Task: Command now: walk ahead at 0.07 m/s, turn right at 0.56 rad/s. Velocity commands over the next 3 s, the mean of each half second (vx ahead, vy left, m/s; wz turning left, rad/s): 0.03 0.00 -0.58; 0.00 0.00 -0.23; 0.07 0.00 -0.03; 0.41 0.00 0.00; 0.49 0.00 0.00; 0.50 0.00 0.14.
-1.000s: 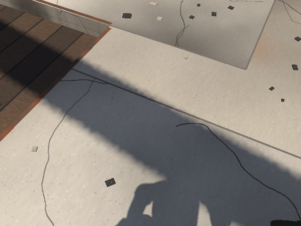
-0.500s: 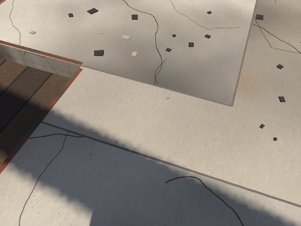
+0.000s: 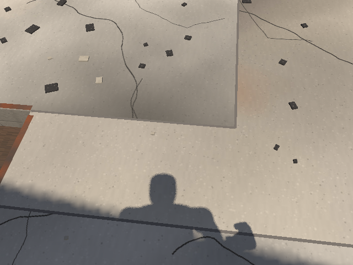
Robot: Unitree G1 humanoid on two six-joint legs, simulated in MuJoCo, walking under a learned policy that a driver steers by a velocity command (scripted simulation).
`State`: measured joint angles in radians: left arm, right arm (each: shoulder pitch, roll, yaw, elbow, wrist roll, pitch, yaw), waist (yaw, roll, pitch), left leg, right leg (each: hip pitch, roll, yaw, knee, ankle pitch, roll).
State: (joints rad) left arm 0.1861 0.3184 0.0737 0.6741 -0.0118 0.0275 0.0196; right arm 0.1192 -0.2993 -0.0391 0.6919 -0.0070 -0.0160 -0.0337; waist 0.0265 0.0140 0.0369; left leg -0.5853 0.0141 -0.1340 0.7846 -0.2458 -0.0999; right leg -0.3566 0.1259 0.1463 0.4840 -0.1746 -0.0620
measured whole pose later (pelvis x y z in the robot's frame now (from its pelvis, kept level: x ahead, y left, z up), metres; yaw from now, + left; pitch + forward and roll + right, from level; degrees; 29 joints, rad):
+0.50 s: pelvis +0.04 +0.01 -0.01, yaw -18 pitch +2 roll +1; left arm 0.18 0.30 0.08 0.60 -0.02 0.07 -0.01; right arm 0.15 -0.30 -0.08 0.71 0.01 0.01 -0.03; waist -0.01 0.01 0.04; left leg -0.31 0.12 0.11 0.57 -0.27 -0.05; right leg -0.30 -0.01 -0.02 0.57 -0.27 -0.01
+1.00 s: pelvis +0.05 +0.00 +0.00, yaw -24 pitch -1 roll +0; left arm 0.17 0.23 0.03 0.73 0.02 0.02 0.00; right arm 0.18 -0.25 -0.05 0.78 -0.01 -0.01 -0.01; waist 0.00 -0.02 0.02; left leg -0.22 0.03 -0.01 0.51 -0.28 -0.03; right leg -0.24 0.05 0.05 0.51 -0.27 -0.02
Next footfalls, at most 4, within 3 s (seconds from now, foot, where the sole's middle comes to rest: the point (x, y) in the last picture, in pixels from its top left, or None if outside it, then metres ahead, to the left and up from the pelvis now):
0.10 left None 0.13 0.15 -0.77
0.50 right None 0.04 -0.11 -0.77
0.88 left None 0.13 0.11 -0.77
1.98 left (205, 250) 0.49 -0.04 -0.77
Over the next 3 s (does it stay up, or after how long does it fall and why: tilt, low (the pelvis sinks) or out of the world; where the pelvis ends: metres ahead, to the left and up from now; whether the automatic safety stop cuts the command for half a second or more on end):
stays up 0.79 -0.30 0.00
